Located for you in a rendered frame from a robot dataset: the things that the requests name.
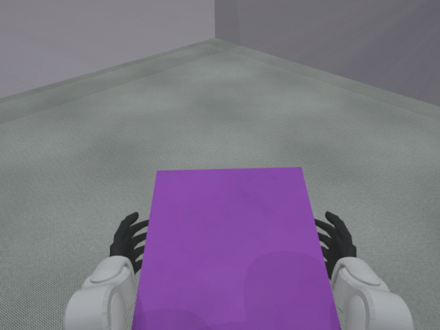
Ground left robot hand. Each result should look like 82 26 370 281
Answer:
109 212 149 274

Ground right robot forearm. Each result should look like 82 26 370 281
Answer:
331 257 414 330

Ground right robot hand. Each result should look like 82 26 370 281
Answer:
314 211 357 280

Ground carton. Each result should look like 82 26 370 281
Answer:
131 167 341 330

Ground left robot forearm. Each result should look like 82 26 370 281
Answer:
63 256 136 330

